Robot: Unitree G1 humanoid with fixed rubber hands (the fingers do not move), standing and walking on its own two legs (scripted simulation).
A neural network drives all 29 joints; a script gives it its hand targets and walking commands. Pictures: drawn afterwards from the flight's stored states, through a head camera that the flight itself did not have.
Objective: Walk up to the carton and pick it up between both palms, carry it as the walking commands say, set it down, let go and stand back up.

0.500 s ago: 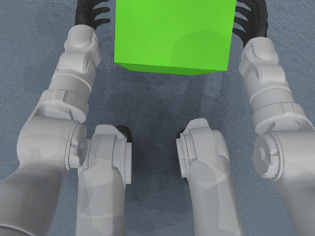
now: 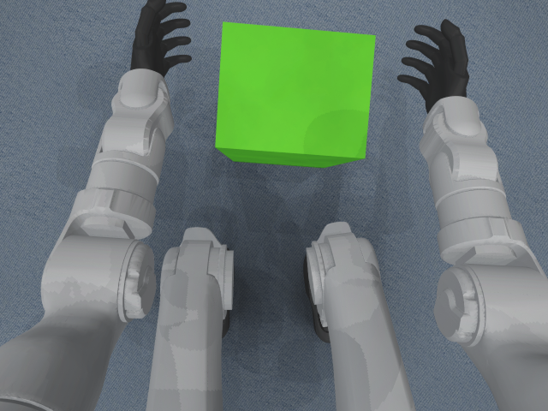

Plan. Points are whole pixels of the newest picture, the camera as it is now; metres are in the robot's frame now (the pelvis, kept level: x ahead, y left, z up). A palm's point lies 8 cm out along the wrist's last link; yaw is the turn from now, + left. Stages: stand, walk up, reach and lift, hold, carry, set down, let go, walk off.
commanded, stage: set down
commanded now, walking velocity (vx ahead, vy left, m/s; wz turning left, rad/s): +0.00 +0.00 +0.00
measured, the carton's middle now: (286, 114) +0.50 -0.03 -0.29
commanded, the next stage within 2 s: let go in 0.94 s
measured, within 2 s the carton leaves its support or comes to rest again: neither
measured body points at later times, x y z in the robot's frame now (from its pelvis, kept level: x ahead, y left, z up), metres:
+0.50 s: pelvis +0.02 +0.01 +0.13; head +0.32 +0.01 +0.46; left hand +0.54 +0.15 +0.01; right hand +0.50 -0.22 +0.02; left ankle +0.11 +0.12 -0.40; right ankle +0.09 -0.12 -0.40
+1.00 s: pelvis +0.04 +0.01 +0.24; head +0.32 +0.01 +0.59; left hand +0.53 +0.15 +0.12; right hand +0.49 -0.22 +0.12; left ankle +0.11 +0.12 -0.40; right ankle +0.09 -0.12 -0.40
